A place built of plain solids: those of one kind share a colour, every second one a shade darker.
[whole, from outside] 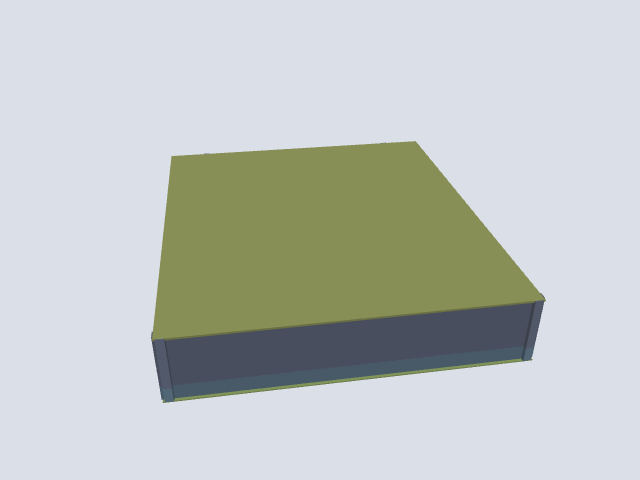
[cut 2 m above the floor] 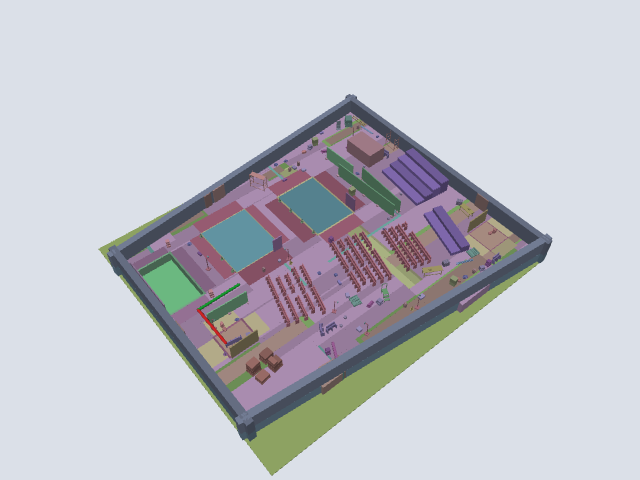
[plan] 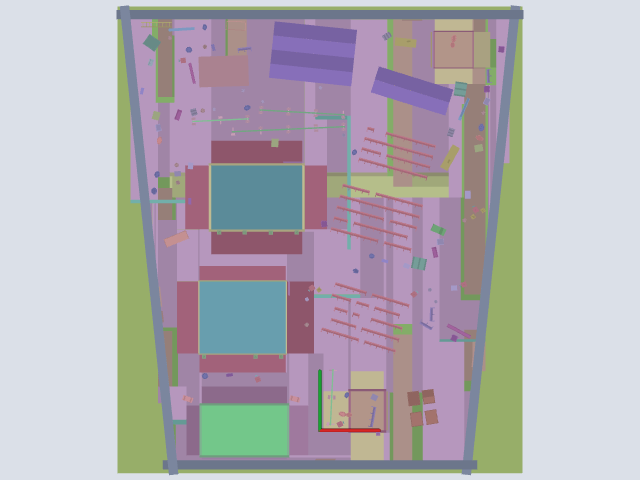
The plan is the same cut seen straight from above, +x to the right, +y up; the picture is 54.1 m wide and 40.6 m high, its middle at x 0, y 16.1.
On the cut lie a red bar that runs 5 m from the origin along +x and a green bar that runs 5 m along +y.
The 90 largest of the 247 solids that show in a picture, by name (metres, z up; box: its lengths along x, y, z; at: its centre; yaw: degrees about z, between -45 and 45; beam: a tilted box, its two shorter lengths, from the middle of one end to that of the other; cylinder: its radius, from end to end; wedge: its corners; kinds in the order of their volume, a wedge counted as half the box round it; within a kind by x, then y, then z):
{
 "floor_ground_1": {"box": [2.12, 5.2, 1.5], "at": [-14.96, 30.3, -0.75]},
 "floor_ground_2": {"box": [2.32, 8.2, 1.5], "at": [-14.86, 23.6, -0.75]},
 "floor_ground_3": {"box": [1.0, 6.3, 1.5], "at": [-13.2, 24.55, -0.75]},
 "floor_ground_4": {"box": [1.6, 9.1, 1.5], "at": [-12.9, 13.25, -0.75]},
 "floor_ground_5": {"box": [1.3, 5.9, 1.5], "at": [-12.05, 24.75, -0.75]},
 "floor_ground_6": {"box": [0.9, 7.06, 1.5], "at": [-11.85, 31.23, -0.75]},
 "floor_ground_7": {"box": [1.8, 4.4, 1.5], "at": [-11.2, 14.8, -0.75]},
 "floor_ground_8": {"box": [1.1, 4.3, 1.5], "at": [-10.75, 4.25, -0.75]},
 "floor_ground_9": {"box": [2.0, 12.36, 1.5], "at": [-10.4, 28.58, -0.75]},
 "floor_ground_10": {"box": [1.2, 3.76, 1.5], "at": [-8.6, 32.88, -0.75]},
 "floor_ground_11": {"box": [7.3, 1.0, 1.5], "at": [-6.55, 14.4, -0.75]},
 "floor_ground_12": {"box": [7.2, 1.2, 1.5], "at": [-6.4, 4.3, -0.75]},
 "floor_ground_13": {"box": [7.7, 6.5, 1.5], "at": [-5.35, 27.75, -0.75]},
 "floor_ground_14": {"box": [4.7, 3.76, 1.5], "at": [-3.85, 32.88, -0.75]},
 "floor_ground_15": {"box": [1.6, 4.4, 1.5], "at": [-1.8, 4.3, -0.75]},
 "floor_ground_16": {"box": [2.3, 2.3, 1.5], "at": [-1.65, 13.75, -0.75]},
 "floor_ground_17": {"box": [0.9, 8.46, 1.5], "at": [-0.85, 30.53, -0.75]},
 "floor_ground_18": {"box": [1.3, 6.5, 1.5], "at": [-0.35, 3.25, -0.75]},
 "floor_ground_19": {"box": [1.9, 3.9, 1.5], "at": [-0.35, 24.35, -0.75]},
 "floor_ground_20": {"box": [3.6, 1.9, 1.5], "at": [0.8, -1.15, -0.75]},
 "floor_ground_21": {"box": [2.8, 1.7, 1.5], "at": [0.9, 16.15, -0.75]},
 "floor_ground_22": {"box": [3.0, 8.16, 1.5], "at": [1.1, 30.68, -0.75]},
 "floor_ground_23": {"box": [2.1, 7.9, 1.5], "at": [1.35, 7.25, -0.75]},
 "floor_ground_24": {"box": [3.9, 3.8, 1.5], "at": [1.45, 13.4, -0.75]},
 "floor_ground_25": {"box": [1.7, 2.7, 1.5], "at": [1.45, 18.35, -0.75]},
 "floor_ground_26": {"box": [1.7, 4.5, 1.5], "at": [1.45, 24.05, -0.75]},
 "floor_ground_27": {"box": [2.8, 6.2, 1.5], "at": [4.0, 8.1, -0.75]},
 "floor_ground_28": {"box": [3.1, 12.96, 1.5], "at": [4.15, 28.28, -0.75]},
 "floor_ground_29": {"box": [2.0, 8.5, 1.5], "at": [4.4, 15.45, -0.75]},
 "floor_ground_30": {"box": [0.3, 19.9, 1.5], "at": [5.75, 9.75, -0.75]},
 "floor_ground_31": {"box": [0.3, 16.5, 1.5], "at": [6.05, 11.45, -0.75]},
 "floor_ground_32": {"box": [1.6, 10.7, 1.5], "at": [7.0, 14.35, -0.75]},
 "floor_ground_33": {"box": [0.9, 16.5, 1.5], "at": [8.25, 11.45, -0.75]},
 "floor_ground_34": {"box": [1.8, 4.16, 1.5], "at": [8.7, 32.68, -0.75]},
 "floor_ground_35": {"box": [3.1, 7.5, 1.5], "at": [9.35, 25.55, -0.75]},
 "floor_ground_36": {"box": [1.4, 12.2, 1.5], "at": [9.4, 13.6, -0.75]},
 "floor_ground_37": {"box": [3.5, 10.02, 1.5], "at": [10.45, 2.49, -0.75]},
 "floor_ground_38": {"box": [1.8, 8.7, 1.5], "at": [11.0, 15.35, -0.75]},
 "floor_ground_39": {"box": [2.1, 3.3, 1.5], "at": [11.15, 9.35, -0.75]},
 "floor_ground_40": {"box": [1.1, 9.6, 1.5], "at": [11.45, 24.5, -0.75]},
 "floor_ground_41": {"box": [1.8, 2.5, 1.5], "at": [13.1, 9.75, -0.75]},
 "floor_ground_42": {"box": [0.5, 10.0, 1.5], "at": [14.65, 24.2, -0.75]},
 "floor_ground_43": {"box": [1.12, 12.16, 1.5], "at": [15.46, 28.68, -0.75]},
 "wall_1": {"box": [0.8, 39.89, 5.4], "at": [-14.46, 16.08, 2.7], "yaw": 6.0},
 "wall_2": {"box": [26.6, 0.8, 5.4], "at": [0.0, -2.92, 2.7]},
 "wall_3": {"box": [34.44, 0.8, 5.4], "at": [0.0, 35.16, 2.7]},
 "wall_4": {"box": [0.8, 39.89, 5.4], "at": [14.46, 16.08, 2.7], "yaw": -6.0},
 "ceil_hall_1": {"box": [34.24, 39.48, 0.2], "at": [0.0, 16.12, 5.3]},
 "wall_foot_1": {"box": [0.8, 39.89, 1.5], "at": [-14.46, 16.08, -0.75], "yaw": 6.0},
 "wall_foot_2": {"box": [26.6, 0.8, 1.5], "at": [0.0, -2.92, -0.75]},
 "wall_foot_3": {"box": [34.44, 0.8, 1.5], "at": [0.0, 35.16, -0.75]},
 "wall_foot_4": {"box": [0.8, 39.89, 1.5], "at": [14.46, 16.08, -0.75], "yaw": -6.0},
 "floor_apron_bay_1": {"box": [1.8, 6.1, 1.5], "at": [-11.2, 9.55, -0.75]},
 "floor_apron_bay_2": {"box": [2.0, 5.4, 1.5], "at": [-10.4, 19.7, -0.75]},
 "floor_apron_bay_3": {"box": [7.3, 1.5, 1.5], "at": [-6.55, 5.65, -0.75]},
 "floor_apron_bay_4": {"box": [7.3, 1.2, 1.5], "at": [-6.55, 13.3, -0.75]},
 "floor_apron_bay_5": {"box": [7.7, 1.9, 1.5], "at": [-5.35, 15.85, -0.75]},
 "floor_apron_bay_6": {"box": [7.7, 1.9, 1.5], "at": [-5.35, 23.55, -0.75]},
 "floor_apron_bay_7": {"box": [2.3, 6.1, 1.5], "at": [-1.65, 9.55, -0.75]},
 "floor_apron_bay_8": {"box": [1.9, 5.4, 1.5], "at": [-0.35, 19.7, -0.75]},
 "floor_base_1": {"box": [34.24, 39.48, 0.1], "at": [0.0, 16.12, -1.55]},
 "floor_aisle_1": {"box": [1.2, 4.7, 1.5], "at": [-13.1, 6.05, -0.75]},
 "floor_aisle_2": {"box": [1.2, 4.7, 1.5], "at": [-13.1, 30.55, -0.75]},
 "floor_aisle_3": {"box": [1.6, 3.56, 1.5], "at": [-7.0, 32.98, -0.75]},
 "floor_aisle_4": {"box": [1.6, 4.82, 1.5], "at": [7.0, -0.11, -0.75]},
 "floor_aisle_5": {"box": [1.6, 5.8, 1.5], "at": [7.0, 5.2, -0.75]},
 "floor_aisle_6": {"box": [1.6, 8.3, 1.5], "at": [7.0, 24.75, -0.75]},
 "floor_aisle_7": {"box": [1.6, 5.86, 1.5], "at": [7.0, 31.83, -0.75]},
 "floor_aisle_8": {"box": [1.8, 8.2, 1.5], "at": [13.1, 15.6, -0.75]},
 "floor_aisle_9": {"box": [1.8, 7.0, 1.5], "at": [13.1, 23.2, -0.75]},
 "floor_aisle_10": {"box": [1.8, 2.6, 1.5], "at": [13.1, 28.0, -0.75]},
 "floor_void_bay_1": {"box": [7.3, 6.1, 1.5], "at": [-6.55, 9.55, -0.75]},
 "floor_void_bay_2": {"box": [7.7, 5.4, 1.5], "at": [-5.35, 19.7, -0.75]},
 "wall_bank_1": {"box": [7.0, 1.2, 0.92], "at": [-0.66, 31.25, 0.46], "yaw": -5.9},
 "wall_bank_2": {"box": [7.0, 1.2, 1.38], "at": [-0.53, 32.44, 0.69], "yaw": -5.9},
 "wall_bank_3": {"box": [7.0, 1.2, 1.84], "at": [-0.41, 33.64, 0.92], "yaw": -5.9},
 "wall_bank_4": {"box": [6.6, 1.15, 0.92], "at": [7.96, 29.25, 0.46], "yaw": -17.3},
 "floor_apron_patch_1": {"box": [2.1, 3.3, 1.5], "at": [1.35, 1.65, -0.75]},
 "floor_apron_patch_2": {"box": [2.8, 2.32, 1.5], "at": [4.0, -1.36, -0.75]},
 "floor_apron_patch_3": {"box": [2.8, 1.5, 1.5], "at": [4.0, 4.25, -0.75]},
 "floor_apron_patch_4": {"box": [1.4, 3.0, 1.5], "at": [13.7, 32.2, -0.75]},
 "floor_apron_pit_1": {"box": [1.1, 4.2, 1.5], "at": [-10.75, 0.0, -0.75]},
 "floor_apron_pit_2": {"box": [7.2, 1.4, 1.5], "at": [-6.4, 3.0, -0.75]},
 "floor_apron_pit_3": {"box": [1.6, 4.2, 1.5], "at": [-1.8, 0.0, -0.75]},
 "wall_booth_1": {"box": [4.2, 2.6, 2.7], "at": [-8.14, 30.37, 1.35], "yaw": 1.8},
 "floor_fixed_patch_1": {"box": [2.8, 3.3, 1.5], "at": [4.0, 1.65, -0.75]},
 "floor_fixed_patch_2": {"box": [3.2, 3.0, 1.5], "at": [11.3, 32.2, -0.75]},
 "floor_aisle_cross_1": {"box": [8.3, 0.9, 1.5], "at": [6.75, 20.15, -0.75]},
 "floor_void_pit_1": {"box": [7.2, 4.2, 0.3], "at": [-6.4, 0.0, -1.35]},
 "floor_under_aisle_1": {"box": [0.9, 5.72, 1.5], "at": [8.25, 0.34, -0.75]}
}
